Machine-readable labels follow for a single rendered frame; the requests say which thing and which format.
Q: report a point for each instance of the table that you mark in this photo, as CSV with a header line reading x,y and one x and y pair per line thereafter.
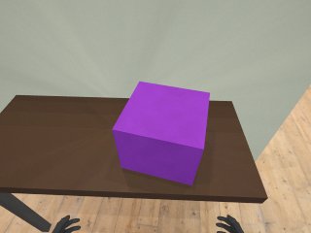
x,y
64,145

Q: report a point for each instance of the robot right hand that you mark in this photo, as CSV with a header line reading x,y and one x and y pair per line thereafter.
x,y
234,224

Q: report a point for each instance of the carton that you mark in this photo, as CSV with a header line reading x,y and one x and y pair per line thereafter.
x,y
161,131

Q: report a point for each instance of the robot left hand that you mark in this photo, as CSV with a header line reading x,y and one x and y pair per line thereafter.
x,y
64,223

